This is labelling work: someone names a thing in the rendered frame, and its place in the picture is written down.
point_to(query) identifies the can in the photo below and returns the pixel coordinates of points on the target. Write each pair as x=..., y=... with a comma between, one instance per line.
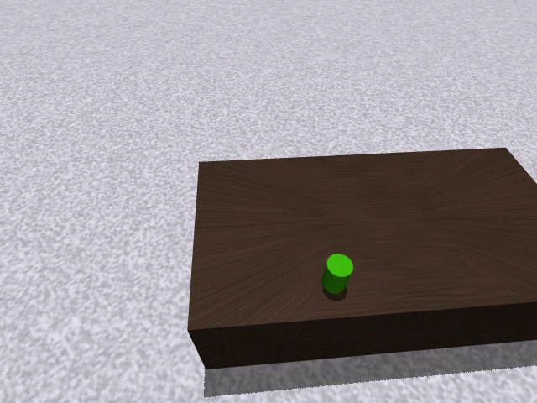
x=337, y=273

